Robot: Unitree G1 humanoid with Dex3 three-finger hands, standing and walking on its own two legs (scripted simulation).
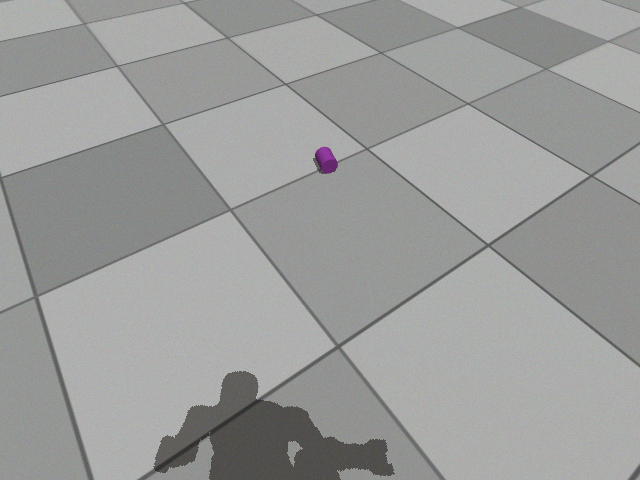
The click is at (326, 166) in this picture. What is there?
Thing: lying can
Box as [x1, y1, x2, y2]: [315, 147, 337, 173]
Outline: 321,147 316,151 315,157 322,171 327,173 331,172 336,168 337,163 329,148
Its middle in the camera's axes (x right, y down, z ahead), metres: +0.03 -0.40 +1.91
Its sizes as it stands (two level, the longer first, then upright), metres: 0.102 0.084 0.084
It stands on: the floor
